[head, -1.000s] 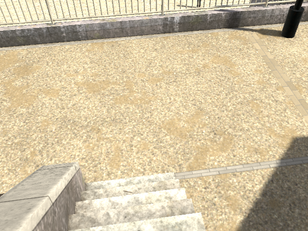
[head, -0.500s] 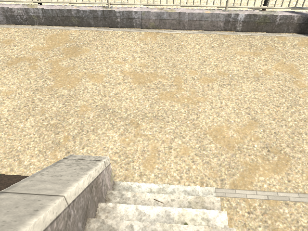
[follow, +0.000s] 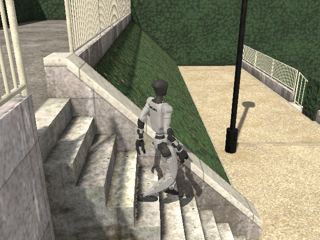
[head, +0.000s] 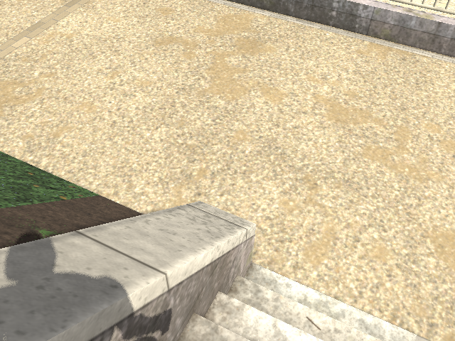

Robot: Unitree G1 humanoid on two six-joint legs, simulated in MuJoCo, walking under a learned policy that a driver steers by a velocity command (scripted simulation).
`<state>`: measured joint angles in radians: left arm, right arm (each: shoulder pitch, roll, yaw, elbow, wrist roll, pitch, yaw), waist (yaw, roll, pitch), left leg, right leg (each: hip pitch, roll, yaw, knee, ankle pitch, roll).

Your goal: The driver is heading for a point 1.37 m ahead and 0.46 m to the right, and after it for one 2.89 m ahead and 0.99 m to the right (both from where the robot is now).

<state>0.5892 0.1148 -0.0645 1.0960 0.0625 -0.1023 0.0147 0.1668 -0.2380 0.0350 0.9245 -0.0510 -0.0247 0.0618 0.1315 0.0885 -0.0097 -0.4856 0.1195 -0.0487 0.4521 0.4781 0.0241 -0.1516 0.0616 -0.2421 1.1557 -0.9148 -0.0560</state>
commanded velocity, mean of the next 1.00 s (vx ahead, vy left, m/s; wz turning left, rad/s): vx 0.50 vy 0.00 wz -0.47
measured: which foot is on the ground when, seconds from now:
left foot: up 0.00-0.04, down 0.06-0.48, up 0.50-0.90, down 0.92-1.00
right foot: down 0.00-0.06, up 0.08-0.46, down 0.48-0.94, up 0.96-1.00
